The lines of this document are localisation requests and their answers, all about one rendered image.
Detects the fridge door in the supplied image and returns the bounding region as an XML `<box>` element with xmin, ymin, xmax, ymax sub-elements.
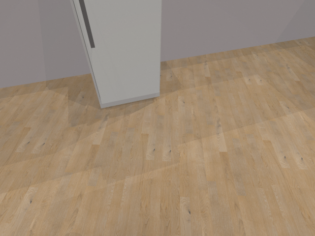
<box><xmin>73</xmin><ymin>0</ymin><xmax>161</xmax><ymax>104</ymax></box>

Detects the handle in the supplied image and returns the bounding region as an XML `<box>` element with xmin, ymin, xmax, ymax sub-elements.
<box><xmin>79</xmin><ymin>0</ymin><xmax>95</xmax><ymax>48</ymax></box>

